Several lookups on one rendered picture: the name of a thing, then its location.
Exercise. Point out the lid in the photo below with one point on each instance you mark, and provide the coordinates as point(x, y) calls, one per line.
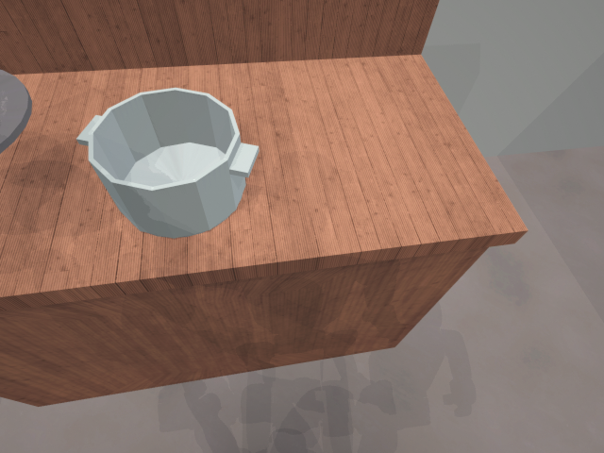
point(15, 109)

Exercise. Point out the table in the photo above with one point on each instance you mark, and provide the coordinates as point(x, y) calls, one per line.
point(367, 202)

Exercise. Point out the pot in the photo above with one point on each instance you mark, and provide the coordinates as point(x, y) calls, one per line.
point(172, 160)

